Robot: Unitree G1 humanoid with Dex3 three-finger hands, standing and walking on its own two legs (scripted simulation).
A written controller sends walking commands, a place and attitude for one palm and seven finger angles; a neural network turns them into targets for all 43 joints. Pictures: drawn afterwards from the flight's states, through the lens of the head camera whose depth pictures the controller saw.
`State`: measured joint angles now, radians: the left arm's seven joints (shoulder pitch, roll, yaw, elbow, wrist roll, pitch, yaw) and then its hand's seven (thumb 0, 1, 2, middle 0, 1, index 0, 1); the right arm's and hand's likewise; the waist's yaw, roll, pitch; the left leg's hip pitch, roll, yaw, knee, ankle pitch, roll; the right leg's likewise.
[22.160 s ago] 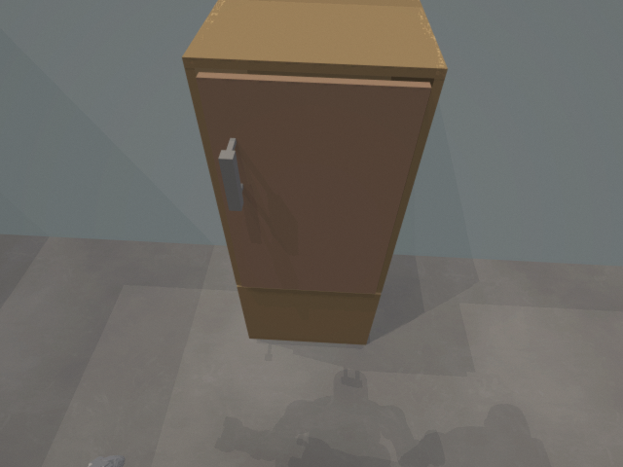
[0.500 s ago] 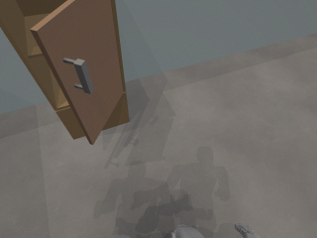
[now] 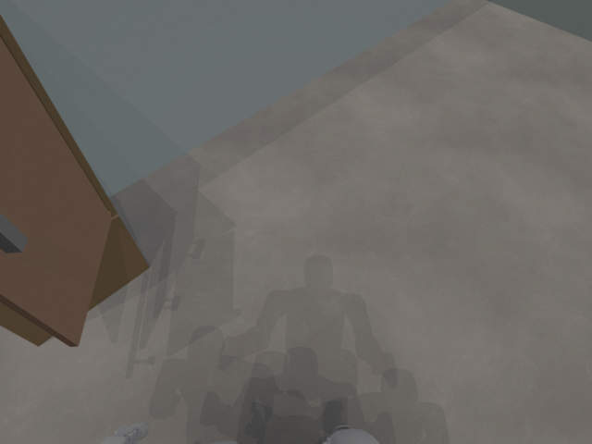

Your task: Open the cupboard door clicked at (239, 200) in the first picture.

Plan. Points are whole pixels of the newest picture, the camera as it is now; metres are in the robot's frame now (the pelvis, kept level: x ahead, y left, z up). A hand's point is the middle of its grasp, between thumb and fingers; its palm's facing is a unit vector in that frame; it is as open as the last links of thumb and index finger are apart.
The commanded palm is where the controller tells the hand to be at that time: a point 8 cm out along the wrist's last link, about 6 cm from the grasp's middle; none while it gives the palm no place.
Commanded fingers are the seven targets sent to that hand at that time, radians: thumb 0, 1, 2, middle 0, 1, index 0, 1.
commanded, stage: walk to a spot facing it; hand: left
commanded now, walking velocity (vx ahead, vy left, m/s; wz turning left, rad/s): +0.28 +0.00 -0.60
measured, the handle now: out of the picture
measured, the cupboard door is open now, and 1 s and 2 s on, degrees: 49 49 49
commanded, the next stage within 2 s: turn to face it in 1.62 s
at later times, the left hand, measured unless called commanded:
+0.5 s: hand (231, 373) +0.24 +0.11 -0.15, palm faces -0.28 -0.94 -0.20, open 7.4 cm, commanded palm none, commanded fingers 0.00 0.90 0.90 -0.20 -0.30 -0.20 -0.30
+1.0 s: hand (333, 219) +0.55 -0.06 -0.15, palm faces -0.50 -0.84 -0.23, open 7.4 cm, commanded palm none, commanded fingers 0.00 0.90 0.90 -0.20 -0.30 -0.20 -0.30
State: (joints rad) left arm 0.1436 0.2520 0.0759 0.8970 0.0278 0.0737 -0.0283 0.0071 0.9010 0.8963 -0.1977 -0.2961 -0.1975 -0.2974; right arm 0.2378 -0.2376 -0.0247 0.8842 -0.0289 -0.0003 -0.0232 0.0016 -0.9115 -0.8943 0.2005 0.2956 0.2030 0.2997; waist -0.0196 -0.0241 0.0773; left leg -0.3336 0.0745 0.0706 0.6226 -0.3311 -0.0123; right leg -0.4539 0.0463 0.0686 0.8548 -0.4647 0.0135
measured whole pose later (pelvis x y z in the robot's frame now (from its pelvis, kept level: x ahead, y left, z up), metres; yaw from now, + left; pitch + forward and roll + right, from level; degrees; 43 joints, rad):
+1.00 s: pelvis +0.34 -0.17 -0.01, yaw -29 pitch +1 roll +1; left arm 0.08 0.22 0.07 0.94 0.03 -0.05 -0.04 0.00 0.90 0.90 -0.19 -0.30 -0.19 -0.30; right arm 0.41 -0.20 -0.03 1.08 -0.02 -0.01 0.01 0.00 -0.92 -0.89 0.20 0.30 0.20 0.30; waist -0.04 0.01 0.07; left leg -0.20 0.14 0.15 0.82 -0.50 -0.05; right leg -0.41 -0.05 -0.10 0.65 -0.24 -0.05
